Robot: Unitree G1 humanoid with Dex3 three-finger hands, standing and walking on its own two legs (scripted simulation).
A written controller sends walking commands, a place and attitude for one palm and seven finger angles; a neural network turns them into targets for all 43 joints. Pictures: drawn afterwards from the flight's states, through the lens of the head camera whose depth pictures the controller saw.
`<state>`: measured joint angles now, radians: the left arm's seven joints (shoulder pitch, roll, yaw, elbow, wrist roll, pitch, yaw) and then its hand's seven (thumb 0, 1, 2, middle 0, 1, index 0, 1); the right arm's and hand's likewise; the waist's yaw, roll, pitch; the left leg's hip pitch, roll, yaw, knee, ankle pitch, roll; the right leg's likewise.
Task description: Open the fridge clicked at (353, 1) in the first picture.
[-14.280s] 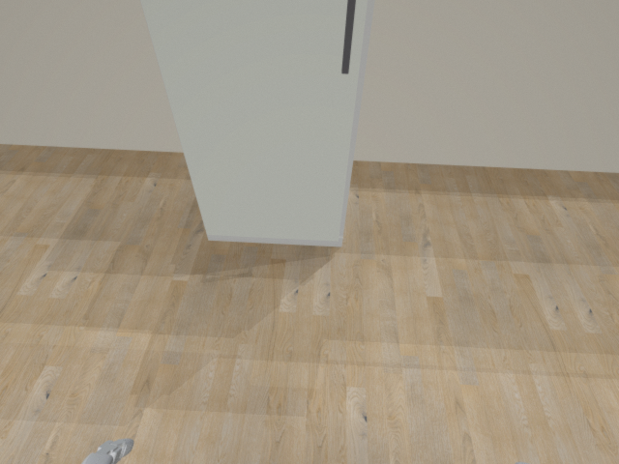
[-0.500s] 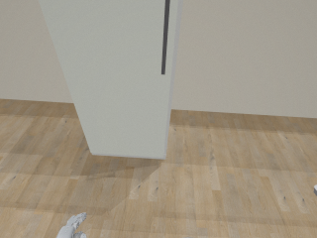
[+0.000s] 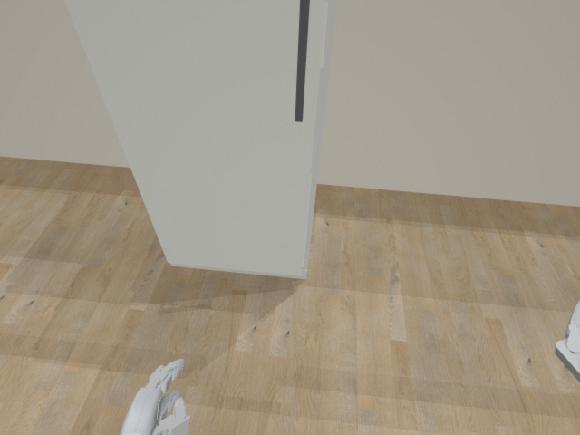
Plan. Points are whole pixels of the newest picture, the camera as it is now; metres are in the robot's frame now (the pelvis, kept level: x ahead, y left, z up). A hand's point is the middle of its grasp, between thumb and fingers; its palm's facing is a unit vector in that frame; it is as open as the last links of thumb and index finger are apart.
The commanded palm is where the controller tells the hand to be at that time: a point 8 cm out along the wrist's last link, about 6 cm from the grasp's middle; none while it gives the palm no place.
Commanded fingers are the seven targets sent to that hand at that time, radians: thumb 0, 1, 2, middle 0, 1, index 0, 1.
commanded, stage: stop stepping back and stand still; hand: right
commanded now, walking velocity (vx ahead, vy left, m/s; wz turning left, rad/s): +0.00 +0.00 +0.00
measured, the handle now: (305, 1) +0.78 +0.02 +0.27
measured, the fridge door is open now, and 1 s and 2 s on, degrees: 0 0 0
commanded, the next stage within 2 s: let the arm hang, fingers relaxed in 0.14 s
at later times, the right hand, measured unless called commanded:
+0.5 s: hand out of the picture +0.08 -0.21 -0.14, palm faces -0.07 +0.96 -0.27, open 7.4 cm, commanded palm none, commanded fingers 0.00 -0.90 -0.90 0.20 0.30 0.20 0.30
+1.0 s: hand out of the picture -0.12 -0.20 -0.17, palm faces +0.02 +0.98 -0.21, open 7.4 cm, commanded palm none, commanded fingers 0.00 -0.90 -0.90 0.20 0.30 0.20 0.30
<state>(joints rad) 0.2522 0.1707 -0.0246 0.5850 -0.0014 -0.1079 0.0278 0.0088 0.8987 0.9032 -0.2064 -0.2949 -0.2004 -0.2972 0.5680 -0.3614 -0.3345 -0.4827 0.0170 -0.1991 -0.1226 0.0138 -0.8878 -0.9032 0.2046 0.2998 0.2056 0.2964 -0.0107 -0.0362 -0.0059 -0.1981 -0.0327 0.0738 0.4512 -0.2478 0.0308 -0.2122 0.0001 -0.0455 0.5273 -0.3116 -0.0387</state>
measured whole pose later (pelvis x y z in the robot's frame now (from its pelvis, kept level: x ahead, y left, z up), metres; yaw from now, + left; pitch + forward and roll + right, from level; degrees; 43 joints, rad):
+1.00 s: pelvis -0.10 -0.01 +0.00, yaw +0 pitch -3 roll +1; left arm 0.35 0.13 -0.01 1.06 0.03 0.03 0.01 0.00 0.90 0.90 -0.20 -0.29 -0.20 -0.30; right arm 0.34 -0.18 -0.01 1.10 -0.02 0.03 -0.02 0.01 -0.91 -0.90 0.20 0.30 0.20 0.29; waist 0.00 -0.02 0.03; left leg -0.30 -0.01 0.02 0.46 -0.22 0.02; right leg -0.28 0.04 -0.06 0.47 -0.22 -0.06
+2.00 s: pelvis -0.19 -0.05 +0.01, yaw +2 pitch -3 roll -1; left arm 0.32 0.12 -0.01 1.12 0.02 -0.01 0.03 0.00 0.91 0.90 -0.21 -0.29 -0.20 -0.30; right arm 0.24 -0.17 0.00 1.14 -0.02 0.00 -0.02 0.00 -0.91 -0.90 0.19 0.30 0.19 0.29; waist -0.01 0.02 0.05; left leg -0.21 0.06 -0.03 0.40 -0.14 -0.05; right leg -0.10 0.05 -0.04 0.38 -0.23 -0.05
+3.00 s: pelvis -0.20 -0.06 +0.01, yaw +27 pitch -1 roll +3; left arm 0.28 0.23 0.03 0.88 0.03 -0.01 0.03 0.00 0.90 0.90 -0.20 -0.29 -0.20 -0.30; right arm 0.23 -0.27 -0.09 0.91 -0.04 0.07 0.04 0.01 -0.90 -0.90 0.20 0.30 0.20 0.29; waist 0.00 0.03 0.04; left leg -0.52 -0.10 -0.07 0.90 -0.36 -0.02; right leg -0.15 -0.03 -0.04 0.43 -0.28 -0.04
